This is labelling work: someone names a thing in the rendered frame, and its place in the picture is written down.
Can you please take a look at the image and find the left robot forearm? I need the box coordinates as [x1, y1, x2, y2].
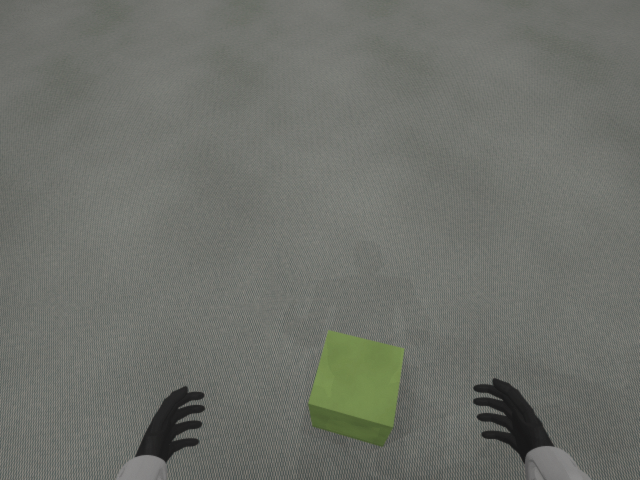
[116, 455, 167, 480]

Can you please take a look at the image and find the carton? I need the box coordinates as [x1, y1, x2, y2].
[308, 330, 405, 447]

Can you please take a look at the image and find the robot right hand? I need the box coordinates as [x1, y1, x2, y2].
[473, 378, 555, 464]

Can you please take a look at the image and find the right robot forearm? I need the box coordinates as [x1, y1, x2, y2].
[525, 446, 592, 480]

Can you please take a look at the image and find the robot left hand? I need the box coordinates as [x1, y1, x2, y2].
[135, 386, 205, 463]

